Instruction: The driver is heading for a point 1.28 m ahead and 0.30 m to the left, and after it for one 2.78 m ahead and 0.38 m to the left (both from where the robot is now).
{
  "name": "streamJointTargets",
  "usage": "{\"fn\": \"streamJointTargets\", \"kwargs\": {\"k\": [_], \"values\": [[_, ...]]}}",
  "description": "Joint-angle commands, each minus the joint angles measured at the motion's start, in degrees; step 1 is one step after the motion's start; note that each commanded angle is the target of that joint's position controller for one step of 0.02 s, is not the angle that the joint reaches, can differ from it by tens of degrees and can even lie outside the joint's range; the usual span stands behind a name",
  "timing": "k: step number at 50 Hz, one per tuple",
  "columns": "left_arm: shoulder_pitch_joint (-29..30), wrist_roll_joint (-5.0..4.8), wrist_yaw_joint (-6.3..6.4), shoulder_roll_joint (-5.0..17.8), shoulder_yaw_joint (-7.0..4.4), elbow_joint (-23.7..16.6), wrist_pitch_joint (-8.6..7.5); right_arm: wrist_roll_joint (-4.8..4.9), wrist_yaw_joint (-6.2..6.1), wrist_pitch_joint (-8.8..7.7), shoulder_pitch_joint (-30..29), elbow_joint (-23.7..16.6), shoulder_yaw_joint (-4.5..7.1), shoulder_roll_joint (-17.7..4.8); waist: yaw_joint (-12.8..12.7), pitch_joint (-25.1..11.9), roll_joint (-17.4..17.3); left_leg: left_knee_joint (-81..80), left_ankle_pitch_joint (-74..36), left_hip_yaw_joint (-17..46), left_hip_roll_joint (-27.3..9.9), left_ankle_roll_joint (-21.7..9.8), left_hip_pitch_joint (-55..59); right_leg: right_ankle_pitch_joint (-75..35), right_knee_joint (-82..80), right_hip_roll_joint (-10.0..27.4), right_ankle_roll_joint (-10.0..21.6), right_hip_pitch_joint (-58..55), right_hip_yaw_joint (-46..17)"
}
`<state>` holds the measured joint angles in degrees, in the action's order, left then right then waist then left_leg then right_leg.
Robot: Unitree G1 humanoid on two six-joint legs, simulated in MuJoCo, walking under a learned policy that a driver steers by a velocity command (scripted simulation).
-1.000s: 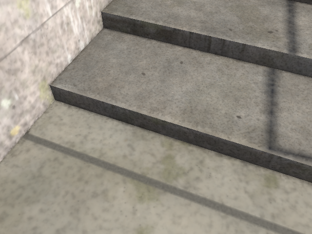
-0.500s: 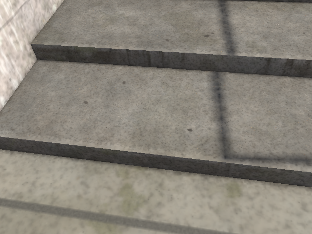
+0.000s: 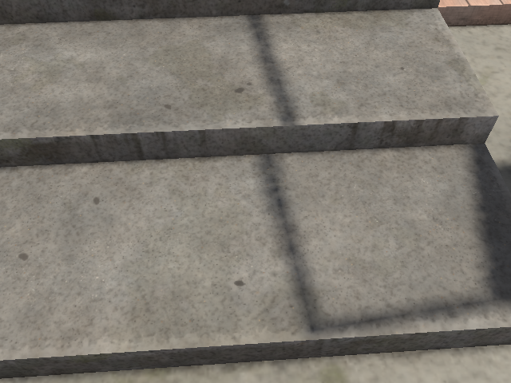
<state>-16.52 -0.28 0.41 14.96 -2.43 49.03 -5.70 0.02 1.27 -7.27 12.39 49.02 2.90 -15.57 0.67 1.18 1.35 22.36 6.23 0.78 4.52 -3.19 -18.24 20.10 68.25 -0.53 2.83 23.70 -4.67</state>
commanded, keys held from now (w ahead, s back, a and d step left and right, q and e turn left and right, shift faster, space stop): w+q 0.84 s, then w+e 0.16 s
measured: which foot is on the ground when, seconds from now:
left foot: down 0.00-0.28, up 0.30-0.76, down 0.78-1.00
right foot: up 0.00-0.28, down 0.30-0.78, up 0.80-1.00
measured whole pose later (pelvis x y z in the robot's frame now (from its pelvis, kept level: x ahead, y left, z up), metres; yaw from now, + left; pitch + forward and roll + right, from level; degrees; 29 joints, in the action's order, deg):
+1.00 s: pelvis +0.42 +0.08 +0.00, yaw +29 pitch +3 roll -1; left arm -9.9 1.6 1.0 9.4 0.0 36.9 0.0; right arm -2.0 1.4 -3.0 24.3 48.4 1.6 -13.4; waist -1.0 -1.8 1.5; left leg 27.9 18.6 -0.2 4.8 -6.0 -11.8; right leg 24.0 117.8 1.9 3.9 61.0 2.6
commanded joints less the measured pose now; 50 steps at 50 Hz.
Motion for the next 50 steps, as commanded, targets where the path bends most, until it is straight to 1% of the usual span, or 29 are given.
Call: {"fn": "streamJointTargets", "kwargs": {"k": [1, 5, 7, 11, 13, 14, 15, 16, 17, 18, 19, 21, 23, 28, 30, 33, 35, 36, 37, 38, 39, 40, 41, 42, 43, 45, 46, 48, 50], "values": [[0.1, 0.93, 0.15, 2.7, -0.51, -5.2, -1.43, 0.16, 0.17, -0.26, 1.1, -2.7, 0.47, -4.5, -1.7, -3.8, -3.9, -12.0, -8.0, 20.3, -15.0, -12.6, 10.5, -1.9, -5.8, 5.4, -0.8, 10.5, -0.8], [8.2, 1.17, 0.26, 0.6, 1.07, -8.4, -1.42, 1.08, -1.22, 0.57, 2.9, -2.8, 1.67, -9.0, -0.4, -1.6, -4.7, -13.5, -7.2, 14.3, -12.6, -11.9, 1.6, -8.8, -24.7, 3.4, -3.6, 3.9, 2.7], [11.8, 0.45, 0.09, 2.1, 1.02, -9.2, -1.5, 1.24, -1.5, 0.99, 5.1, -2.6, 1.93, -9.8, 1.0, -1.6, -6.1, -12.7, -5.9, 14.0, -11.9, -10.6, 0.4, -16.0, -30.6, 1.5, -4.4, 0.4, 3.0], [15.3, -0.39, 0.01, 5.6, 0.06, -11.2, -1.81, 1.86, -1.83, 1.93, 8.0, -2.6, 1.84, -9.4, 0.9, -2.2, -7.3, -7.8, 0.3, 18.4, -12.9, -7.7, 3.5, -18.5, -39.1, 0.4, -3.8, -4.9, 1.0], [11.4, -0.21, 0.32, 7.1, -0.91, -10.4, -2.08, 1.64, -2.05, 2.38, 7.5, -3.3, 1.41, -7.9, -1.7, -3.5, -7.3, -2.4, 3.1, 19.5, -10.8, -5.5, 2.7, -16.6, -43.0, 0.9, -2.4, -12.5, 1.6], [6.5, 0.19, 0.72, 8.5, -1.63, -9.7, -2.24, 1.33, -2.1, 2.31, 6.5, -4.4, 0.62, -5.2, -4.3, -5.8, -6.5, 4.7, 2.8, 17.7, -7.7, -3.5, -0.6, -15.8, -44.6, 4.1, -0.6, -20.1, -0.2], [-2.4, 1.18, 1.13, 12.1, -2.53, -8.7, -2.06, 0.38, -2.11, 2.15, 6.6, -5.9, -0.89, -0.4, -7.4, -12.9, 2.5, 22.6, 14.4, 11.7, -2.9, -0.6, -8.4, -14.9, -45.8, 15.7, 3.3, -33.1, -11.1], [-5.1, 1.54, 0.66, 16.0, -3.67, -7.5, -0.95, 1.74, -2.07, 1.5, 12.6, -8.3, -1.51, 0.8, -4.1, -15.9, 19.5, 35.2, 28.6, 6.1, 0.2, 0.4, -24.0, -8.1, -50.9, 26.9, 11.5, -41.2, -32.4], [-3.3, 1.01, 0.23, 10.6, -2.93, -8.0, -1.02, 2.68, -2.26, 2.02, 12.4, -6.8, -0.05, -5.6, -4.3, -11.9, 11.7, 44.2, 25.3, 7.7, -4.8, 1.1, -28.7, 2.7, -51.9, 25.8, 11.7, -36.9, -34.2], [-0.3, 4.07, -0.31, 5.4, -1.2, -8.7, -0.16, -2.92, -1.2, 3.71, 9.4, -4.9, 1.02, -7.8, -3.0, -5.3, 1.3, 41.9, 19.8, 4.3, -5.2, 0.5, -24.1, -0.8, -53.2, 21.7, 7.4, -25.9, -23.2], [2.2, 4.19, -0.64, 4.1, -0.79, -8.9, 0.2, -3.18, -0.49, 4.35, 8.4, -5.4, 1.0, -5.4, -1.7, -3.0, 2.0, 41.1, 16.4, 3.6, -6.4, 1.3, -21.8, -7.6, -54.9, 18.7, 5.8, -21.3, -16.1], [2.1, 3.06, -0.37, 4.7, -0.74, -8.3, -0.16, -3.44, 0.8, 5.54, 7.1, -6.1, 0.82, -3.6, -0.7, -1.7, 5.3, 42.9, 11.7, 1.8, -7.0, 2.1, -19.0, -18.6, -56.4, 15.2, 4.9, -16.3, -7.2], [1.3, 2.34, -0.67, 5.3, -1.06, -7.7, -0.92, -2.79, 1.54, 6.05, 5.2, -7.6, 0.86, -3.0, 0.1, -2.8, 5.7, 43.4, 8.7, 1.5, -7.1, 2.3, -19.1, -27.3, -56.3, 15.0, 5.4, -16.0, -2.6], [-1.9, 2.24, -0.42, 6.2, -1.71, -6.6, -0.73, -2.73, 2.87, 6.88, -3.8, -11.5, 0.28, -1.6, -1.5, -2.1, 4.8, 35.6, 3.9, -0.2, -7.8, 2.5, -21.8, -29.6, -56.1, 16.2, 6.4, -18.8, 3.6], [-2.2, 2.43, -0.24, 6.7, -1.98, -6.6, -0.27, -2.67, 2.79, 7.48, -5.4, -12.7, -0.26, -0.7, -1.7, -2.8, 6.1, 32.9, 4.2, -2.6, -7.5, 1.6, -17.9, -27.1, -55.1, 16.5, 6.0, -18.0, 6.2], [-2.5, 2.56, -0.3, 8.1, -2.37, -6.8, 0.37, -2.65, 2.58, 7.99, -9.1, -15.2, -0.4, -1.3, -2.4, -0.5, 5.7, 24.6, 8.0, -5.7, -6.4, -0.4, -13.2, -28.1, -53.3, 17.1, 4.5, -17.2, 8.9], [-3.9, 2.34, -0.2, 9.8, -2.77, -6.4, 1.06, -2.77, 2.16, 8.0, -8.8, -16.1, -0.07, -2.0, -2.5, -1.7, 6.2, 20.0, 12.0, -8.5, -3.7, -1.8, -8.3, -41.1, -47.5, 17.4, 3.5, -19.3, 10.9], [-4.0, 2.06, -0.1, 10.0, -2.67, -6.2, 1.64, -2.84, 1.61, 7.66, -5.7, -15.5, 0.31, -2.3, -1.0, -4.9, 6.1, 18.2, 12.6, -9.7, -1.3, -3.1, -3.2, -53.5, -39.6, 17.2, 3.5, -20.8, 12.4], [-3.3, 1.32, -0.04, 10.7, -2.78, -6.5, 2.37, -2.75, 1.29, 6.93, 1.7, -13.1, 0.83, -2.4, 2.5, -9.0, 4.1, 11.8, 8.5, -10.5, 1.5, -4.2, 5.6, -57.6, -28.6, 15.2, 2.6, -19.8, 15.2], [-3.2, 0.59, -0.22, 10.2, -2.55, -7.3, 2.46, -2.95, 0.71, 6.23, 8.6, -10.9, 1.9, -4.1, 6.0, -12.6, 1.5, 5.3, 4.1, -8.3, 1.7, -4.7, 17.5, -45.4, -15.9, 13.0, 0.6, -12.1, 16.7], [-3.4, 2.01, -0.62, 3.4, -0.91, -9.3, 2.36, -3.27, 0.09, 5.82, 9.2, -10.6, 2.9, -9.5, 3.7, -9.8, -8.8, 0.3, 5.6, 11.9, -12.5, -5.6, 24.9, -0.6, 0.3, 7.9, -1.9, 5.8, 15.8], [-4.6, 1.92, -0.54, 1.3, -0.09, -13.3, 2.19, -3.03, -0.2, 6.28, 11.4, -13.0, 4.59, -17.9, 3.4, -13.7, -16.2, -4.9, -9.9, 41.2, -26.8, -15.8, 33.3, 10.1, 17.3, 1.0, -4.5, 22.8, 9.6], [2.2, 3.16, -0.51, 4.4, -0.53, -14.7, 2.08, -1.67, -0.77, 6.97, 13.6, -11.8, 5.07, -15.6, 7.4, -12.2, -6.6, -8.3, 3.4, 40.4, -27.1, -19.9, 31.7, 4.6, 25.1, 3.4, -4.6, 30.1, 4.3], [4.3, 3.14, -0.51, 3.9, -0.32, -14.8, 1.54, -1.44, -1.3, 7.05, 11.6, -10.9, 3.75, -11.6, 4.8, -3.4, -5.4, -7.4, 7.2, 32.4, -23.8, -18.1, 24.7, 1.2, 27.6, 5.2, -4.2, 34.1, 5.1], [3.7, 3.27, -0.55, 2.3, 0.12, -13.8, 1.37, -1.75, -1.29, 6.73, 10.1, -10.1, 2.72, -8.3, 2.7, -1.3, -4.7, -6.2, 3.6, 26.1, -20.1, -15.4, 19.2, 1.1, 33.0, 5.6, -3.3, 34.6, 6.7], [1.3, 2.88, -0.36, -0.1, 0.8, -12.7, 3.28, -1.52, -0.8, 5.07, 9.4, -8.3, 0.76, -4.3, -0.9, -1.6, -4.8, -4.3, -2.2, 17.8, -16.1, -11.7, 11.9, 3.3, 43.2, 5.4, -1.7, 35.5, 6.9], [3.1, 2.28, -0.16, -2.0, 1.31, -13.5, 4.1, -1.88, -0.27, 4.34, 10.7, -6.4, 0.16, -3.2, -1.3, -1.3, -5.6, -4.2, -1.3, 16.7, -16.3, -10.7, 10.0, 3.9, 50.2, 4.2, -0.6, 39.1, 7.3], [9.5, 1.6, 0.75, -5.8, 2.8, -16.6, 5.32, -2.01, 0.22, 3.15, 14.2, -2.7, -0.18, -3.2, -1.0, 1.3, -6.1, -5.4, 3.4, 14.7, -16.9, -8.4, 8.5, 5.3, 58.4, 2.5, 1.7, 48.7, 7.1], [16.1, 1.41, 1.05, -8.2, 4.55, -20.4, 5.74, -2.01, 0.34, 2.9, 15.6, 0.5, -1.14, -1.8, -2.0, 4.9, -4.1, -8.5, 9.5, 9.8, -14.4, -4.0, 2.5, 3.5, 50.8, 1.1, 3.0, 51.2, 6.7]]}}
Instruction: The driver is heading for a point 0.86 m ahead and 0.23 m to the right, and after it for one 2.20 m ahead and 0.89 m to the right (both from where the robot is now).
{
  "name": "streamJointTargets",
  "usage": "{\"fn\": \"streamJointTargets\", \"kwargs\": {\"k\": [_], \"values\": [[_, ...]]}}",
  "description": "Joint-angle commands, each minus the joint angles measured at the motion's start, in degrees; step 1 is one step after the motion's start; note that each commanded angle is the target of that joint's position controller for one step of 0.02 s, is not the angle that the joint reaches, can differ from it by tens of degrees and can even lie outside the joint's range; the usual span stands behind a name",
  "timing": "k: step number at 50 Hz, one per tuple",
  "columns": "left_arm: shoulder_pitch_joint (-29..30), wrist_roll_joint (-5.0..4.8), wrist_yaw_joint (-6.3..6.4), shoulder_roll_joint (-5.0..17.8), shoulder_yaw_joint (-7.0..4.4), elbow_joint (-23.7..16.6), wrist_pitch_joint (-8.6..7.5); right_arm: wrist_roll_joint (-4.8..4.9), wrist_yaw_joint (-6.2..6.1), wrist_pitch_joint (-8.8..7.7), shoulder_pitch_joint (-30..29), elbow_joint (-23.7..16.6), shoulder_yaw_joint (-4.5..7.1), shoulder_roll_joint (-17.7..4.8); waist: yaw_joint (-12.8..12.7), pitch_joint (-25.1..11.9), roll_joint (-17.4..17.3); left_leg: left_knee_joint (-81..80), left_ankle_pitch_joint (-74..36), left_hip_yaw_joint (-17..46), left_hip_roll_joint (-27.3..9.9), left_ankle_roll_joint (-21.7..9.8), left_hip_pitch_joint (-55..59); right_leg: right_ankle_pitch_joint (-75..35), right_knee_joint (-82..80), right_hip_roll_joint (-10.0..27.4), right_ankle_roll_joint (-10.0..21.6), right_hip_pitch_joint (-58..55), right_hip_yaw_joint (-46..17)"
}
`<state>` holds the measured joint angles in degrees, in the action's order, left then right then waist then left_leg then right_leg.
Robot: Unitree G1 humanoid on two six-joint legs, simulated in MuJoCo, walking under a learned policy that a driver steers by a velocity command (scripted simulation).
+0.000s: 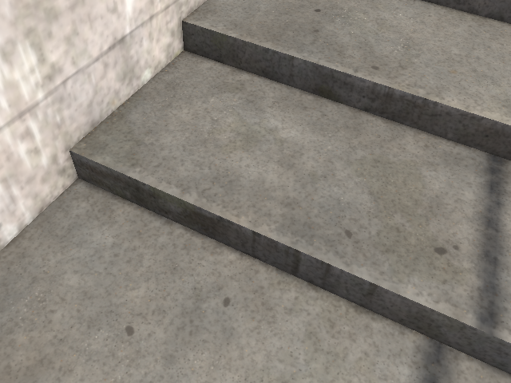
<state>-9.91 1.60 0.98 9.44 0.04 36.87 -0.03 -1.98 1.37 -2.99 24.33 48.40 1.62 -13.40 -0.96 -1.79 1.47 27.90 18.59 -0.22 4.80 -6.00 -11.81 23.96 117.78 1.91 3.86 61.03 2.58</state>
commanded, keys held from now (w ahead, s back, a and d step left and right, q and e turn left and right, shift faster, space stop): w+e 1.00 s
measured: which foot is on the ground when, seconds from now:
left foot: down 0.00-0.24, up 0.26-0.72, down 0.74-1.00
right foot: up 0.00-0.22, down 0.24-0.76, up 0.78-1.00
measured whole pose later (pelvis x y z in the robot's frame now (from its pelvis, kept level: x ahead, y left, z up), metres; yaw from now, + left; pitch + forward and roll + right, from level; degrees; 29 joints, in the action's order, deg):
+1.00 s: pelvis +0.58 -0.08 +0.13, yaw -32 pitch +5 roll +2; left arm -9.7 1.6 -5.0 11.9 -0.1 46.8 -2.6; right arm -5.1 -0.7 -3.4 24.9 56.7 1.1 -9.5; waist 3.1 -6.9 1.6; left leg 19.1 12.8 -10.6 0.3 -2.6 -11.6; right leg 19.7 104.3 3.3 10.3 62.9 -3.2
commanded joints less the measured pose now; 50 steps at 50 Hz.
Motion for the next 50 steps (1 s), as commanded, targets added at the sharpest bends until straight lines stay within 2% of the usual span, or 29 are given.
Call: {"fn": "streamJointTargets", "kwargs": {"k": [1, 4, 6, 8, 9, 10, 11, 12, 13, 14, 15, 17, 18, 19, 21, 24, 27, 30, 34, 36, 37, 38, 39, 40, 41, 43, 46, 48, 50], "values": [[11.9, -0.38, 0.2, -3.1, 2.61, -9.7, 0.16, 0.31, -0.59, -1.24, 3.5, 2.1, -0.38, -3.1, -0.8, 9.2, -4.0, -16.7, -2.6, 9.5, -13.9, -0.1, -6.6, -1.8, -4.8, -1.5, 1.8, 12.0, -0.4], [9.7, 0.4, -0.98, 1.7, 1.55, -9.2, 0.68, 1.54, -2.35, -1.45, 3.1, 2.7, -0.74, -4.7, -1.8, 7.0, -4.1, -24.9, -24.8, 4.4, -13.8, -2.3, -2.9, -4.1, -20.9, 0.0, 0.8, 1.7, 5.5], [7.8, 0.25, -1.19, 0.9, 2.04, -8.5, 1.13, 1.89, -3.09, -1.63, 4.0, 3.6, -0.2, -6.7, -2.1, 2.9, -4.0, -25.2, -40.3, -1.3, -15.0, -2.5, 6.2, -3.7, -30.2, 1.1, 3.4, -5.0, 6.1], [7.9, -0.82, -1.25, 0.6, 2.41, -7.3, 1.28, 2.95, -3.61, -1.79, 5.1, 2.3, -0.3, -7.1, -1.4, -2.0, -3.0, -18.8, -79.1, -5.3, -15.5, -1.5, 8.0, -2.7, -44.0, -3.7, 5.4, -21.8, 12.5], [5.4, -0.91, -1.3, 1.4, 1.88, -6.3, 1.43, 2.26, -4.22, -1.58, 5.2, 2.1, 0.25, -9.1, -2.8, -3.8, -6.7, -13.1, -92.6, -5.3, -17.5, -1.1, 12.6, 0.5, -46.9, -5.8, 5.6, -24.3, 13.1], [-0.8, -0.58, -1.19, 3.3, 0.92, -4.3, 1.54, 1.02, -4.57, -1.04, 4.2, 1.5, 0.71, -9.7, -5.5, -7.8, -9.4, -3.7, -101.8, -5.4, -19.5, -0.6, 17.7, 4.7, -49.9, -7.6, 6.9, -27.8, 11.8], [-6.5, -1.12, -5.11, 3.3, 1.93, -6.0, 2.75, -9.52, 3.29, -0.48, 4.3, 3.2, 1.23, -17.8, -11.5, -2.7, -15.3, 4.9, -121.7, 0.4, -25.5, -5.4, 9.5, -7.6, -68.3, -9.2, 5.3, -36.7, 1.2], [-25.6, -2.22, -3.98, 10.1, -1.96, 3.7, 3.1, -10.73, 6.4, -0.22, -1.4, 0.3, 3.18, -17.7, -13.2, -12.3, -5.1, 24.7, -104.6, -0.5, -22.0, -1.7, -1.1, -18.0, -71.4, -10.0, 7.4, -57.3, -6.6], [-32.7, -1.92, -4.18, 14.3, -2.32, 10.5, 1.81, -12.93, 9.47, 0.32, 12.1, 0.9, 0.15, -6.5, -4.5, -27.9, 13.4, 52.9, -9.1, 5.1, -5.1, 4.6, -27.0, -35.7, -78.0, 7.4, 28.2, -84.2, -45.2], [-35.7, 3.19, -4.48, 14.7, -3.49, 8.2, 0.62, -3.03, 8.9, 0.19, 4.2, -0.6, 1.86, -9.6, -13.1, -16.5, -0.1, 75.3, -10.9, 18.6, 0.4, 1.0, -39.3, -4.2, -93.1, 11.2, 22.7, -70.8, -60.8], [-27.7, 3.77, -4.34, 12.9, -3.11, 10.8, -1.47, -0.8, 6.72, -1.6, -2.7, -2.9, 1.31, -7.7, -8.6, 1.4, -5.3, 81.2, -14.7, 18.3, 0.1, -0.7, -51.4, 14.1, -96.0, 10.1, 17.5, -59.0, -55.4], [-14.5, 3.35, -5.47, 1.2, 0.57, 16.3, -4.87, -4.19, 1.76, -1.48, -8.0, -8.4, -1.79, -1.1, 1.4, 0.0, -5.7, 85.4, -13.4, 16.3, -2.8, -4.6, -52.7, 7.8, -96.5, 7.2, 15.7, -47.3, -40.7], [-9.0, 3.69, -5.78, -2.9, 2.14, 17.2, -5.57, -4.38, 0.65, -0.62, -7.9, -8.8, -3.22, 1.2, 5.5, 0.5, -6.7, 85.0, -15.0, 15.1, -5.2, -5.8, -51.1, 4.0, -96.9, 5.0, 13.3, -39.4, -34.0], [-5.4, 3.7, -6.33, -2.9, 2.67, 17.3, -6.39, -3.56, 0.14, 0.54, -6.1, -9.0, -3.48, 0.4, 8.3, -0.1, -6.1, 82.1, -16.8, 12.5, -6.8, -5.2, -49.8, -2.4, -96.9, 2.6, 10.8, -34.6, -27.5], [-1.8, 2.54, -5.88, 1.3, 1.66, 15.0, -7.96, -1.11, 0.35, -0.37, -9.1, -10.8, -3.04, -2.3, 7.7, -1.5, -3.7, 65.7, -15.7, 5.7, -8.6, -2.1, -39.1, -10.4, -98.2, -3.5, 7.4, -26.0, -13.7], [-15.0, 3.07, -3.57, 6.0, 1.19, 16.6, -9.86, -0.44, 0.14, -2.83, -15.0, -11.3, -2.12, -3.4, 2.4, -1.2, 3.1, 58.8, -15.6, 1.1, -7.9, 5.9, -35.3, -24.5, -97.7, -5.0, 5.0, -29.8, -14.0], [-22.3, 1.47, -4.38, 7.2, 0.07, 16.6, -9.65, -0.87, 0.33, -1.73, -24.1, -13.7, -2.52, -1.6, -2.4, -0.8, 3.4, 39.2, -15.5, 0.9, -8.2, 10.0, -39.2, -35.0, -97.4, -0.7, 7.8, -46.3, -18.4], [-23.5, -0.28, -5.74, 7.5, -1.02, 16.5, -8.86, -1.47, 0.99, -0.41, -31.5, -16.2, -2.28, 0.2, -3.2, 3.3, 3.8, 18.0, -18.5, 0.2, -7.2, 10.3, -32.0, -35.4, -98.9, 2.7, 9.8, -50.7, -22.5], [-21.3, 0.62, -6.34, 11.0, -3.45, 16.3, -7.53, -0.16, 0.84, -0.01, -35.4, -17.5, -1.14, -2.1, -1.5, 5.0, 3.5, 4.9, -16.7, -1.4, -4.2, 7.8, -21.3, -48.4, -96.3, 6.5, 10.1, -54.6, -25.3], [-16.1, 1.47, -5.93, 12.8, -4.67, 15.0, -7.21, 1.84, -0.95, -0.86, -24.7, -14.4, 0.53, -5.4, 4.1, 0.2, 2.9, 0.1, -20.4, -0.7, -2.9, 4.4, -6.6, -64.8, -88.8, 5.1, 6.7, -55.3, -24.8], [-14.9, 1.93, -6.06, 9.6, -3.96, 13.9, -7.49, 2.92, -1.98, -1.98, -10.4, -10.6, 1.2, -6.5, 8.6, -10.7, 0.1, 3.6, -25.3, 1.8, -6.8, -0.8, 13.6, -65.7, -76.4, 1.4, 3.6, -50.2, -22.5], [-24.5, 3.31, -5.94, 0.8, -1.69, 12.7, -7.95, 1.17, -2.53, -2.65, 2.3, -7.3, 1.7, -9.6, 6.1, -27.0, -13.7, 9.2, -50.9, 16.5, -20.9, -15.4, 42.8, -41.6, -57.7, -7.9, -0.5, -34.0, -18.4], [-21.5, 1.41, -6.57, 2.4, -1.86, 12.5, -7.73, -0.43, -1.83, -1.71, 10.8, -4.4, 1.36, -7.6, 11.1, -29.8, -21.5, -2.4, -37.9, 39.6, -33.0, -23.7, 52.2, 10.9, -33.9, -15.7, -4.4, -15.2, -13.0], [-12.0, 0.41, -7.08, 6.8, -3.48, 10.1, -6.88, -2.19, -2.56, -1.88, 7.8, -3.1, 2.77, -8.2, 11.2, -9.3, -9.3, -6.7, -16.9, 36.2, -30.8, -15.0, 36.2, 4.9, -20.9, -9.4, -1.6, -1.9, -11.7], [-8.6, -0.11, -6.08, 5.9, -3.16, 10.3, -6.29, -1.53, -2.43, -1.88, -1.9, -4.0, 2.47, -6.7, 7.5, 1.1, -7.0, -9.9, -6.7, 25.7, -28.3, -10.8, 17.3, -3.7, -19.3, -3.7, 0.9, -1.0, -10.6], [-8.1, 2.36, -5.03, 3.4, -2.27, 10.5, -4.92, 0.49, -1.8, -1.33, -10.4, -4.1, -1.34, 5.5, 2.2, -1.9, -4.9, -16.3, -11.5, 15.6, -24.9, -10.8, 3.3, -8.6, -21.2, 0.4, 3.4, -9.1, -9.6], [-4.4, 0.79, -6.14, -1.7, 0.2, 8.5, -3.45, -0.48, -2.58, -1.8, -10.4, 0.1, -1.17, 5.3, 0.3, -1.3, -4.7, -19.5, -8.8, 6.9, -22.2, -9.6, -1.5, -5.6, -17.3, 3.1, 4.7, -1.7, -7.9], [-0.8, -0.33, -6.76, -2.4, 1.63, 8.1, -2.84, -3.19, -2.06, -1.69, -4.2, 4.1, -1.11, 3.9, 1.9, -0.3, -7.8, -20.1, -9.2, 2.6, -21.3, -10.8, -2.1, -5.0, -6.6, 2.3, 5.9, 6.6, -4.8], [5.4, -0.78, -6.05, -3.2, 3.54, 4.4, -2.7, -5.68, -1.27, -1.14, 0.1, 8.5, -2.37, 4.7, 1.4, 1.0, -4.8, -20.3, -8.6, 1.8, -23.2, -10.1, 1.2, -2.5, 0.3, 2.3, 9.6, 19.1, -7.1]]}}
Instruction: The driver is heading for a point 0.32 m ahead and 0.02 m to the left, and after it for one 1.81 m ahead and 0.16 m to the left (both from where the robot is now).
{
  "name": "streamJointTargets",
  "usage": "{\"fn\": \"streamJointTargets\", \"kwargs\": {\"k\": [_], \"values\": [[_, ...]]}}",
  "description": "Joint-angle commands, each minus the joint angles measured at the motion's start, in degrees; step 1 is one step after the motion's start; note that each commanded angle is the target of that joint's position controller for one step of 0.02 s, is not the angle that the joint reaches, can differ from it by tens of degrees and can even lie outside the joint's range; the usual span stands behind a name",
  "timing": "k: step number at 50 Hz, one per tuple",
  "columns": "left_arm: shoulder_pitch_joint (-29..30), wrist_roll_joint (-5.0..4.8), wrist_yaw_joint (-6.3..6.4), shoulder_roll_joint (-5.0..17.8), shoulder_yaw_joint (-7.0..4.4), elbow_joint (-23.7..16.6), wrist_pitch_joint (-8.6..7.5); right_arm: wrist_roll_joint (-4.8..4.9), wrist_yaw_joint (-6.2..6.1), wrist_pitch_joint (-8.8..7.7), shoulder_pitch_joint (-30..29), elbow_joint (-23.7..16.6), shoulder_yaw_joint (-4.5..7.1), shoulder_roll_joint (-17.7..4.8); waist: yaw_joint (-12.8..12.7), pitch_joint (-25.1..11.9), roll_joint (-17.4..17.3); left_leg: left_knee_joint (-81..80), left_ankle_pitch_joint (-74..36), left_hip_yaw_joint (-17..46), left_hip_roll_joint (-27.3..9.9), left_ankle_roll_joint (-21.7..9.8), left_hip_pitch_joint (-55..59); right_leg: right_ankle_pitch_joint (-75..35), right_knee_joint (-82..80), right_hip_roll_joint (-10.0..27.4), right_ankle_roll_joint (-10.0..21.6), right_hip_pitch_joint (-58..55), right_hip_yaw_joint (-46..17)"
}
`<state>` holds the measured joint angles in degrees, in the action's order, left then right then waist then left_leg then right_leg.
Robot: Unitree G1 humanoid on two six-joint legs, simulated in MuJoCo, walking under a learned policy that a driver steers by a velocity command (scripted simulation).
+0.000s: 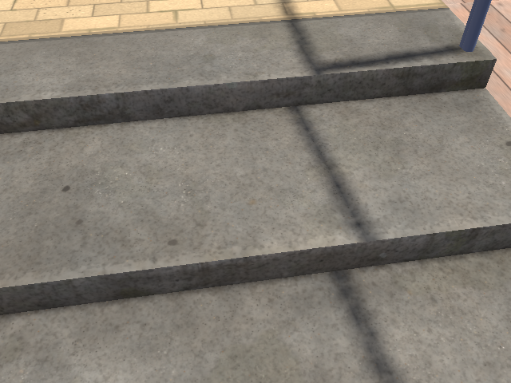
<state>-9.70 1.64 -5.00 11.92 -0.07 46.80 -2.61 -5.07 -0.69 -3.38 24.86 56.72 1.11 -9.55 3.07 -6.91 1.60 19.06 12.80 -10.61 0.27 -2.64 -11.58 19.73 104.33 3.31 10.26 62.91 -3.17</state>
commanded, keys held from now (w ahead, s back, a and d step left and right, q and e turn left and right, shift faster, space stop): w+e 0.06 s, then w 0.06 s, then no key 0.10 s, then q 0.78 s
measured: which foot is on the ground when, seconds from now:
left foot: down 0.00-0.28, up 0.30-0.66, down 0.68-1.00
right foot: up 0.00-0.22, down 0.24-0.70, up 0.72-1.00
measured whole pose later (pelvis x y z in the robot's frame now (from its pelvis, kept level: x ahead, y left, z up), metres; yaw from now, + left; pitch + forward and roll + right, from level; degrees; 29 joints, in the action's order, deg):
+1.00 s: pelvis +0.32 +0.01 +0.12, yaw +14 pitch +4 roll -1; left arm -5.0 2.5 1.7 16.4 -4.7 44.0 -4.0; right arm -1.0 1.3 -6.8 11.7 42.3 4.3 -15.0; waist 0.7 -2.2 0.4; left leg 20.5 5.3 7.0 5.5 -4.4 -18.6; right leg 20.0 59.2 1.5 -7.1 29.9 -3.5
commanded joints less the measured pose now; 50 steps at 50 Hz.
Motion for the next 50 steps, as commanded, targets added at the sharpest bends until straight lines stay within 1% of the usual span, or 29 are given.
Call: {"fn": "streamJointTargets", "kwargs": {"k": [1, 3, 4, 6, 7, 9, 11, 12, 13, 14, 15, 16, 17, 18, 19, 21, 23, 24, 26, 27, 30, 34, 35, 36, 37, 39, 41, 44, 50], "values": [[6.7, -0.92, 0.4, -5.4, 4.16, -6.4, -0.37, -3.41, 1.19, -0.99, -0.4, 1.2, -2.49, 0.9, -3.3, 6.5, -3.0, -11.8, -2.2, 10.2, -18.2, -12.1, 2.0, -0.3, 11.2, 1.5, 4.4, 19.9, -2.4], [12.1, -0.82, 0.66, -2.4, 4.19, -8.8, -0.62, -3.94, 1.57, -1.74, 1.6, 2.9, -3.43, 0.1, -3.0, 4.7, 0.1, -12.7, -1.7, 5.5, -15.4, -9.3, 3.1, -10.3, -4.5, 4.1, 4.7, 17.2, -0.4], [15.7, -0.73, 0.5, -1.4, 3.97, -9.8, -0.17, -3.92, 1.37, -1.95, 6.1, 3.9, -3.77, -0.3, -0.7, 4.4, -2.1, -13.4, -3.5, 4.3, -14.0, -9.2, 3.7, -14.3, -8.0, 4.1, 4.0, 15.6, 2.7], [23.7, -0.52, -0.59, -3.1, 4.95, -12.5, 2.44, -2.63, 2.52, -1.33, 8.1, 4.4, -3.9, -1.7, 0.5, 6.2, -4.3, -19.9, -10.8, 1.5, -15.6, -9.4, -2.8, -11.9, -18.0, 4.6, 1.8, 2.4, 6.7], [23.1, 0.4, -1.23, -3.7, 4.95, -12.0, 3.19, -0.92, 2.67, -1.78, 6.8, 3.7, -3.65, -3.2, -0.8, 6.8, -5.0, -19.4, -20.9, -0.7, -15.3, -9.7, -4.2, -8.5, -22.0, 3.4, 0.8, -4.7, 9.9], [21.8, 0.69, -1.62, -2.0, 4.1, -11.7, 2.79, 1.58, 2.59, -4.0, 7.7, 2.9, -2.3, -8.8, -3.9, 4.4, -7.3, -13.2, -59.9, -2.5, -15.2, -9.4, 1.3, -3.7, -32.0, -1.6, -1.7, -17.5, 13.3], [14.5, 0.18, -1.47, 0.1, 3.18, -8.0, 1.88, 2.48, 2.67, -4.37, 8.8, 2.6, -0.33, -14.4, -6.5, 3.8, -12.6, -5.3, -78.1, -1.8, -16.7, -6.9, 11.2, -6.3, -48.2, -6.0, -2.0, -27.6, 14.5], [6.3, -0.03, -0.14, 3.4, 1.46, -5.1, 1.09, 2.57, 3.33, -4.38, 6.4, 1.1, 0.57, -16.1, -9.3, 0.4, -14.7, 1.4, -83.7, -0.9, -16.0, -4.6, 10.7, -11.7, -52.0, -7.7, -0.5, -38.9, 13.0], [-5.6, -0.06, 3.12, 3.2, 1.2, -2.9, 0.04, 7.41, 1.51, -3.92, 14.6, 3.2, 1.32, -10.9, -11.0, -9.7, -5.7, 21.8, -74.5, -1.8, -12.6, -0.6, -1.8, -31.2, -44.4, 0.2, 4.2, -60.1, -0.6], [-17.2, -0.17, 4.56, 7.1, -0.99, -0.7, -0.24, 9.59, 1.62, -4.13, 13.8, 0.9, 0.34, -7.4, -15.9, -20.0, 3.6, 46.3, -22.0, -0.5, -4.0, 2.8, -15.8, -55.0, -57.3, 15.2, 11.9, -75.2, -22.4], [-16.1, -1.7, 5.52, 11.7, -3.03, 0.2, 0.18, 8.77, 2.13, -3.12, 9.0, 0.3, 1.56, -6.3, -14.4, -22.8, 6.7, 67.7, 9.8, 7.8, 2.3, 3.9, -16.2, -67.7, -71.3, 18.9, 14.9, -69.2, -32.4], [-22.1, 4.15, 2.97, 15.3, -4.1, 5.1, -2.09, 2.32, 5.9, -2.93, 6.0, -3.1, 0.8, -2.3, -12.3, -19.5, 9.2, 77.2, 5.0, 25.2, -0.2, 0.7, -26.5, -31.7, -75.5, 19.5, 13.3, -61.0, -33.6], [-13.0, 2.46, 3.17, 12.2, -4.59, 6.8, -3.81, 1.28, 5.59, -2.94, -2.4, -4.4, 1.39, -2.9, -10.4, -1.7, 5.3, 81.6, 6.6, 21.0, -2.7, 0.9, -32.2, -13.1, -75.3, 15.6, 9.7, -45.9, -23.4], [-3.8, 0.92, 3.32, 6.5, -3.46, 6.0, -4.14, 0.77, 4.66, -2.71, -2.7, -4.4, 0.22, -0.1, -6.9, 1.1, 0.9, 81.7, 9.5, 18.8, -3.7, -0.2, -32.0, -5.3, -76.8, 14.4, 8.3, -38.6, -16.6], [2.5, 0.32, 3.19, 0.2, -1.76, 5.4, -4.16, 1.64, 3.86, -2.22, -3.2, -5.1, -0.6, 1.9, -3.2, 1.8, -1.6, 80.1, 11.8, 18.5, -4.5, -1.4, -30.3, -8.7, -79.8, 13.7, 7.4, -34.2, -13.2], [9.3, 0.31, 3.72, -6.6, 0.37, 3.8, -4.44, 2.24, 2.77, -1.38, -3.7, -5.2, -0.98, 2.2, 1.9, 1.5, -2.5, 71.9, 10.1, 17.9, -7.1, -1.4, -26.4, -14.6, -85.1, 14.2, 4.6, -29.4, -8.2], [13.3, -0.3, 5.14, 0.3, -1.45, 1.6, -5.68, 3.47, 3.93, -1.51, -4.2, -5.8, -0.62, 0.8, 4.2, -1.1, -2.2, 51.2, 9.3, 13.7, -8.4, 3.3, -17.0, -21.1, -86.9, 8.7, -0.1, -30.3, 4.4], [15.0, -0.23, 5.78, 4.6, -2.79, 0.4, -6.62, 3.87, 4.76, -2.01, -3.7, -5.5, 0.29, -1.3, 4.6, -0.7, 0.9, 45.6, 7.4, 10.4, -7.2, 5.4, -9.6, -26.7, -87.7, 5.8, -2.7, -28.6, 10.5], [11.1, 0.33, 6.5, 10.6, -5.34, 0.5, -7.32, 3.53, 5.67, -3.03, -7.5, -6.7, 0.83, -4.4, 0.9, 0.4, 3.1, 37.7, 3.9, 9.6, -6.2, 6.4, -11.4, -33.7, -87.7, 8.3, -0.8, -37.0, 11.1], [8.4, 0.63, 6.42, 11.2, -6.06, 0.9, -7.19, 3.02, 5.45, -3.22, -10.6, -8.3, 0.66, -5.1, -1.1, 1.5, 1.8, 32.4, 3.0, 10.7, -6.7, 6.0, -14.4, -33.3, -87.5, 11.4, 1.2, -42.3, 8.6], [5.2, 0.6, 5.43, 11.0, -7.08, 1.3, -6.4, 3.6, 3.59, -3.07, -12.6, -10.3, 0.8, -6.0, -2.6, 3.1, 2.4, 23.7, -0.7, 13.5, -7.3, 3.9, -17.2, -29.7, -87.7, 18.0, 4.1, -52.5, 4.6], [5.5, -0.9, 5.87, 8.1, -6.4, 0.6, -4.87, 3.71, 2.63, -4.52, -14.9, -12.2, 3.37, -10.0, -2.9, 2.6, -1.5, 10.4, -13.7, 10.6, -1.8, -3.9, -6.2, -6.1, -79.7, 13.2, -3.4, -51.8, 8.8], [0.4, -1.31, 6.17, 4.7, -5.74, -0.4, -4.41, 3.73, 1.95, -5.31, -15.7, -13.1, 4.78, -15.3, -6.0, -0.8, -11.2, 5.5, -40.1, 19.8, -8.0, -11.9, -0.3, 1.2, -69.7, 5.4, -9.4, -51.3, 16.1], [0.4, -1.74, 7.18, 4.2, -5.18, -4.9, -4.88, 5.58, 1.72, -5.49, -12.5, -14.3, 6.12, -20.9, -4.6, -6.7, -21.5, -1.0, -42.4, 40.7, -18.5, -23.8, 12.6, 15.9, -61.2, -4.0, -13.9, -38.7, 15.5], [7.3, -0.59, 6.82, 8.0, -5.73, -5.2, -4.4, 4.24, 1.51, -6.28, -8.1, -12.3, 6.55, -19.2, 0.7, -3.9, -15.4, -2.5, -33.1, 42.7, -18.5, -21.2, 17.9, 19.9, -54.0, -4.4, -14.3, -28.5, 6.9], [7.7, 0.3, 6.9, 9.2, -6.43, -5.3, -2.7, 4.07, 0.69, -6.11, -12.0, -12.3, 6.18, -16.2, -1.4, -3.5, -9.0, -1.7, -25.5, 36.2, -15.1, -14.2, 15.4, 14.6, -42.7, -0.9, -14.1, -25.6, 0.4], [7.4, 1.1, 7.52, 7.8, -6.06, -5.8, -3.12, 4.65, 0.39, -4.52, -16.4, -14.2, 5.05, -12.6, -4.4, -0.7, -5.1, -3.4, -26.6, 33.3, -14.4, -14.2, 5.8, 10.5, -39.5, 0.4, -13.6, -29.0, -1.8], [3.9, 0.56, 7.15, 8.0, -5.95, -5.4, -3.0, 3.58, 0.82, -3.62, -17.5, -17.1, 4.77, -12.1, -5.8, -2.0, -5.1, -3.9, -25.3, 31.1, -12.2, -15.0, 2.1, 2.3, -37.9, -1.0, -14.8, -31.4, -1.6], [3.1, 0.75, 6.92, 8.2, -5.08, -5.2, -1.18, 4.44, 2.37, -4.68, -14.2, -19.7, 5.51, -14.3, -3.2, -0.5, -6.0, -2.7, -10.1, 34.4, -10.3, -14.3, 0.6, -0.1, -48.9, -0.9, -18.6, -31.7, -0.8]]}}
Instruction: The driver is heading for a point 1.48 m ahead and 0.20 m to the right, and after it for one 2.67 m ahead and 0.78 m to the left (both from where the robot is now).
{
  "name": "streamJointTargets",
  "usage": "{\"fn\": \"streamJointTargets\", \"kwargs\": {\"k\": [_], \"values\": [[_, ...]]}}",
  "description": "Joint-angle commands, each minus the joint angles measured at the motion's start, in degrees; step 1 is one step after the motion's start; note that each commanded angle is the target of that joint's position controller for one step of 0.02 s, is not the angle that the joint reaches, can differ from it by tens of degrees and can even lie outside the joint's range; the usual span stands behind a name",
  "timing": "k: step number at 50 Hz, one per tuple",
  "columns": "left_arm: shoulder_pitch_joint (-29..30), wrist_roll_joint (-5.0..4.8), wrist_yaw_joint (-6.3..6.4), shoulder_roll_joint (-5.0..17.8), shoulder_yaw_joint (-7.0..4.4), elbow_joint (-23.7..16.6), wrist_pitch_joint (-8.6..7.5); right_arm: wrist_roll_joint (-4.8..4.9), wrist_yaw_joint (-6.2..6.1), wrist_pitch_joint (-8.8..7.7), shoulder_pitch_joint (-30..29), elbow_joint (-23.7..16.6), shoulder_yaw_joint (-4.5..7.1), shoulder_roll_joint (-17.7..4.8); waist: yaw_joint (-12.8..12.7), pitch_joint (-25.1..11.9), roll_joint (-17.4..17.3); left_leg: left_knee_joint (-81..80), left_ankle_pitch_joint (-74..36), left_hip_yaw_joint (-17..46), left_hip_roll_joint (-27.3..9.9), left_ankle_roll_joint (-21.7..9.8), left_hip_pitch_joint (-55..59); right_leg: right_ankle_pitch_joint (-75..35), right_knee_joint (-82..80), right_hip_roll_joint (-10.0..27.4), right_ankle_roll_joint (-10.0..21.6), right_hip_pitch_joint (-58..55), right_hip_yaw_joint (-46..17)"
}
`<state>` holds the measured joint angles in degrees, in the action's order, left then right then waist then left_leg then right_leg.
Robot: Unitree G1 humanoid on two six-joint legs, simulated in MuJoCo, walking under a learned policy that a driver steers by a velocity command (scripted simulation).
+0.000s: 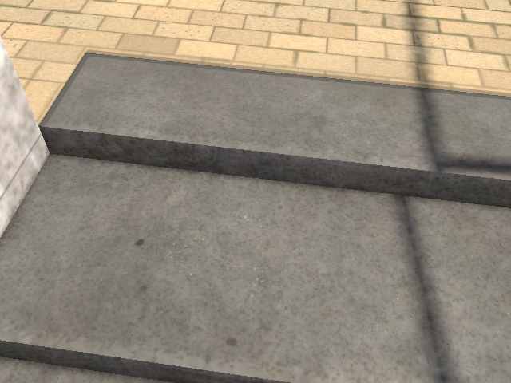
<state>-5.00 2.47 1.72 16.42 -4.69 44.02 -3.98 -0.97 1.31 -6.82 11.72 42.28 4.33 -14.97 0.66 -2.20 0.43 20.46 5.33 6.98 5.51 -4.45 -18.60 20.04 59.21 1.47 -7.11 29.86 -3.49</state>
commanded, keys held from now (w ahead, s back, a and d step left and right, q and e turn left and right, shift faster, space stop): q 0.08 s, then no key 0.06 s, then e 0.20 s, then w+e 0.48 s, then e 0.18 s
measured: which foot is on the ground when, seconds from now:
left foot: down 0.00-0.40, up 0.42-0.68, down 0.70-1.00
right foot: up 0.00-0.18, down 0.20-0.72, up 0.74-1.00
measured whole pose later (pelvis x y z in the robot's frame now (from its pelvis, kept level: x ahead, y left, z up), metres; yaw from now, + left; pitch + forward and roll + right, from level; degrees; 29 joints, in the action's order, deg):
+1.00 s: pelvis +0.22 -0.04 +0.00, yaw -16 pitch +3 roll +1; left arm -5.9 1.4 -5.6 12.4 -2.6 43.8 -3.7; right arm -3.8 -1.7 -6.6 22.5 45.6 2.3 -12.0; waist 2.5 -1.2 0.4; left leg 9.8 15.8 -10.6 -0.1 -0.8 3.7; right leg 9.9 50.5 2.4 -0.1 37.4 3.6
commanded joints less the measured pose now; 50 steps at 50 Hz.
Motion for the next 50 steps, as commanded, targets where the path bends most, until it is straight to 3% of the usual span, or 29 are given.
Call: {"fn": "streamJointTargets", "kwargs": {"k": [1, 6, 9, 10, 11, 12, 13, 15, 17, 19, 20, 22, 24, 26, 28, 30, 34, 35, 36, 37, 38, 39, 40, 41, 42, 44, 45, 47, 50], "values": [[-1.5, -0.15, 0.33, 3.5, -0.13, -2.5, 0.3, 0.46, 0.52, -1.31, -1.0, -5.6, 2.38, -9.0, -0.3, -5.2, -5.2, -3.8, -1.0, 17.9, -15.4, -12.4, 7.5, 0.4, -6.1, 0.9, -1.2, 0.7, -0.4], [-4.4, -0.78, -0.15, 4.0, 0.89, -2.4, -0.38, 1.05, 1.01, -1.1, -2.2, -7.2, 2.5, -9.0, 0.9, -6.1, -6.1, -1.2, 0.0, 22.6, -16.1, -12.2, 7.3, 4.4, -16.2, 0.2, 1.1, -4.3, 0.5], [-7.7, -2.58, -2.49, 2.7, 1.53, -1.8, -1.5, 1.83, 1.38, 0.49, -6.2, -6.9, 0.72, -6.2, -2.2, -5.5, -3.3, 3.2, -0.1, 20.5, -14.0, -9.1, 2.6, -8.1, -32.7, -0.1, 3.7, -13.6, 3.2], [-6.8, -2.95, -3.5, 1.7, 2.01, -2.3, -1.85, 1.89, 2.09, 1.16, -5.2, -5.7, -0.53, -3.7, -2.6, -5.4, -2.4, 4.4, 0.4, 19.7, -12.0, -6.4, -0.4, -15.5, -37.7, 1.0, 5.7, -18.8, 1.9], [-6.5, -3.13, -4.18, 2.8, 2.31, -3.7, -2.54, 2.05, 2.64, 1.74, -2.3, -4.8, -1.56, -1.0, -1.5, -6.9, -0.3, 8.6, 6.0, 15.1, -7.8, -0.4, -2.6, -26.1, -39.6, 7.0, 11.9, -23.3, -5.0], [1.3, -3.96, -5.95, 3.6, 3.57, -5.7, -3.54, 2.08, 3.07, 1.69, 4.3, -4.4, -1.78, 1.2, 6.3, -6.6, 6.9, 9.8, 14.7, 6.4, -2.1, 8.4, -3.8, -36.7, -39.3, 15.1, 20.6, -21.8, -15.7], [5.1, -4.04, -7.88, 2.4, 3.37, -5.5, -3.14, 1.42, 2.08, 2.74, 2.7, -3.2, -0.54, -3.6, 6.7, -4.6, 0.3, 5.8, 11.0, 3.6, -5.4, 11.0, 0.4, -23.8, -37.0, 11.9, 19.1, -15.9, -14.0], [1.9, -4.71, -10.11, 3.5, 2.29, -4.4, -2.88, 1.44, 0.76, 4.47, -3.0, -2.9, -0.1, -5.6, 3.2, -1.1, 1.7, 5.5, 5.9, 1.6, -5.0, 10.8, 5.0, -7.4, -38.8, 4.9, 11.6, -10.2, -9.4], [1.9, -3.52, -9.62, 5.5, 1.39, -4.5, -3.01, 1.31, -0.24, 4.01, -6.0, -3.6, -0.23, -5.6, 2.4, 0.2, 3.0, 5.4, 4.1, 0.3, -4.9, 9.5, 2.1, -9.9, -38.8, 5.2, 9.7, -12.7, -10.0], [-1.5, -3.11, -8.32, 4.7, 1.02, -3.6, -3.02, 1.49, -0.97, 3.4, -7.6, -3.4, -0.57, -4.9, -0.2, 0.2, 2.7, 4.7, 6.0, -0.2, -5.5, 8.8, -0.9, -0.4, -40.3, 6.0, 11.4, -16.3, -12.7], [-3.6, -3.05, -7.61, 4.9, 0.62, -2.9, -2.9, 1.05, -1.34, 3.36, -9.2, -3.8, -0.63, -4.6, -1.8, 1.5, 3.9, 5.7, 8.6, -0.9, -5.4, 8.8, -3.8, 8.6, -42.4, 6.8, 13.5, -17.8, -15.4], [-10.5, -1.96, -5.43, 7.8, -1.25, -1.3, -2.83, -0.68, -2.39, 2.95, -13.2, -5.6, -0.09, -5.4, -6.3, 4.1, 8.0, 12.8, 17.4, -4.2, -3.9, 9.0, -15.0, 19.2, -46.8, 12.3, 22.2, -24.9, -25.0], [-14.8, -1.23, -2.88, 6.0, -1.09, -0.5, -3.59, -2.07, -3.41, 1.93, -14.4, -6.2, -0.34, -4.0, -8.1, 4.4, 9.2, 24.9, 20.9, -3.2, -6.4, 8.4, -22.3, 16.6, -48.8, 15.7, 25.6, -30.3, -30.5], [-12.1, -1.03, -1.73, 2.4, 0.15, -1.2, -4.2, -3.27, -3.54, 1.1, -12.8, -5.9, -0.64, -2.2, -5.8, 3.2, 8.0, 30.7, 20.0, -3.0, -6.8, 7.3, -22.6, 9.0, -48.4, 12.9, 24.0, -31.9, -26.5], [-9.1, -1.3, -1.71, 2.2, 0.29, -2.0, -3.82, -3.54, -3.34, 1.06, -12.3, -6.3, -1.1, -0.6, -4.3, 3.4, 5.7, 24.4, 18.3, -5.6, -6.1, 6.9, -16.5, 2.6, -48.4, 8.8, 22.3, -29.3, -20.6], [-7.0, -1.19, -2.49, 3.8, -0.28, -2.9, -3.01, -2.92, -2.76, 1.03, -10.9, -6.6, -1.45, 0.4, -3.0, 3.7, 6.0, 17.3, 17.7, -8.0, -4.9, 6.4, -5.3, -2.9, -48.0, 6.4, 21.8, -22.6, -17.1], [-5.5, -0.09, -4.61, 6.5, -1.19, -2.7, -0.69, -1.07, -1.51, -0.47, -2.7, -4.5, -0.46, -3.3, 1.1, 2.9, 4.4, 0.4, -0.1, -8.2, -5.1, 3.7, 13.6, -7.7, -41.0, 5.7, 20.9, -15.4, -19.9], [-8.0, 0.41, -4.59, 4.4, -0.65, -1.8, -0.95, -1.33, -1.77, -1.24, 1.4, -4.3, 0.14, -5.2, 2.7, -0.3, 2.4, 2.1, -1.3, -6.5, -8.4, 0.7, 21.4, -6.6, -34.2, 2.6, 18.2, -11.7, -18.5], [-10.3, 0.64, -4.66, -1.6, 1.03, -2.7, -1.55, -2.32, -2.68, -2.01, 11.9, -2.8, 0.65, -8.3, 5.5, -9.4, -7.6, 1.8, -7.2, 5.8, -19.1, -8.9, 34.9, 1.0, -16.9, -6.0, 12.7, -5.3, -12.4], [-7.8, 1.4, -5.28, -4.4, 1.69, -6.2, -3.6, -2.63, -2.89, -1.95, 18.3, -1.8, 0.61, -11.0, 7.1, -9.6, -21.1, -5.8, -3.3, 31.5, -31.6, -20.5, 43.9, 16.2, -0.4, -10.7, 9.4, 15.1, -7.3], [-4.2, 1.16, -5.16, 0.2, 0.69, -3.9, -4.12, -3.2, -2.72, -2.32, 17.2, -0.3, -0.2, -7.4, 6.1, 1.4, -7.1, -8.6, 4.5, 27.9, -32.4, -16.9, 36.6, 11.7, 9.5, -4.9, 10.8, 23.0, -7.0], [-5.6, 0.72, -4.11, 0.8, 0.44, -1.9, -3.64, -1.9, -2.41, -1.66, 10.8, -0.9, -0.95, -4.8, 3.3, 3.8, -6.0, -9.1, 10.2, 17.8, -29.3, -11.8, 30.2, 6.3, 14.3, -1.9, 11.7, 21.3, -4.5], [-7.5, 0.77, -3.62, 1.9, 0.07, -0.3, -3.27, -1.77, -2.46, -1.17, 6.6, -2.8, -2.81, 0.5, 1.6, 3.3, -5.3, -11.2, 10.1, 11.4, -26.6, -9.5, 25.0, 0.3, 14.0, 0.7, 12.4, 18.0, -3.6], [-7.0, 1.2, -3.67, 0.3, 0.33, -0.4, -2.83, -1.64, -2.61, -0.96, 5.8, -2.5, -3.83, 2.3, 0.2, 3.8, -5.9, -12.7, 2.2, 6.3, -24.4, -8.4, 21.6, -4.4, 11.4, 1.7, 12.8, 14.9, -3.7], [-5.7, 0.79, -4.33, -0.6, 0.71, -1.1, -2.19, -2.05, -3.64, -0.73, 3.7, -3.8, -3.54, 1.6, -0.8, 2.5, -4.4, -13.2, -10.0, 1.9, -23.4, -7.9, 20.4, -4.8, 9.1, 2.0, 11.5, 12.1, -1.7], [-2.2, -1.11, -5.89, -2.1, 1.23, -2.3, -1.52, -2.24, -4.75, -0.98, 2.8, -4.3, -1.52, -3.0, -0.7, -0.6, -4.8, -11.7, -28.4, -7.3, -20.4, -7.5, 21.6, -5.4, 3.8, 1.1, 7.9, 10.8, 3.2], [-1.0, -1.35, -6.9, -2.8, 1.54, -2.5, -0.92, -2.57, -4.75, -1.0, 4.8, -3.4, -0.63, -5.1, 0.1, -1.1, -5.0, -11.0, -34.8, -11.0, -19.3, -7.9, 21.9, -5.9, 1.2, 0.9, 6.2, 10.2, 5.7], [-0.1, -1.22, -7.82, -4.3, 2.26, -3.1, -0.23, -2.81, -3.95, -0.93, 6.6, -1.7, 0.1, -5.9, -0.6, 0.7, -5.7, -10.6, -41.2, -16.2, -18.2, -7.5, 17.7, -9.5, -6.2, 1.5, 5.2, 5.6, 7.7], [-6.4, -1.35, -7.48, -0.2, 1.46, -2.6, 0.29, -3.05, -2.46, -1.24, 2.5, -2.4, 1.52, -9.0, -4.7, 1.8, -7.5, -6.9, -52.0, -17.7, -20.4, -6.7, 12.2, -13.8, -10.3, 0.3, 7.9, -4.8, 7.0]]}}
Keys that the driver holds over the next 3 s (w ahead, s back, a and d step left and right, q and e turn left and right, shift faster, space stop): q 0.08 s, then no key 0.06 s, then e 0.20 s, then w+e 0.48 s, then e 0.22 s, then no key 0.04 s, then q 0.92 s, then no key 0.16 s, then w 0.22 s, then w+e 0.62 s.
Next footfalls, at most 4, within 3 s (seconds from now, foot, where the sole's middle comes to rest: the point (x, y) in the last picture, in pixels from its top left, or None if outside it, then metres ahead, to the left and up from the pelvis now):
0.20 right None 0.03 -0.16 -0.78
0.70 left None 0.17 0.08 -0.78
1.10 right None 0.33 -0.18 -0.78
1.56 left None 0.38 0.05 -0.78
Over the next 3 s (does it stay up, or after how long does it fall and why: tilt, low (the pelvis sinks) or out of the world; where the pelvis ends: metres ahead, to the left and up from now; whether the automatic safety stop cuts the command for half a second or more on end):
stays up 0.67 -0.08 0.11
